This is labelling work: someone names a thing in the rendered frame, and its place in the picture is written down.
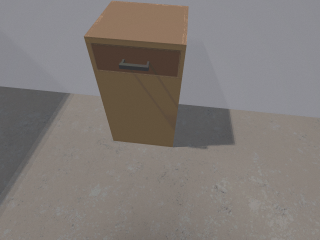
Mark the drawer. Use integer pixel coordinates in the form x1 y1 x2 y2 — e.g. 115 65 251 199
91 43 180 77

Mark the handle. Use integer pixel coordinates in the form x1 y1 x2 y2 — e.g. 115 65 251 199
119 59 150 72

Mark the cabinet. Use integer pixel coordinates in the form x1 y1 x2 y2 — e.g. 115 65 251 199
84 0 189 147

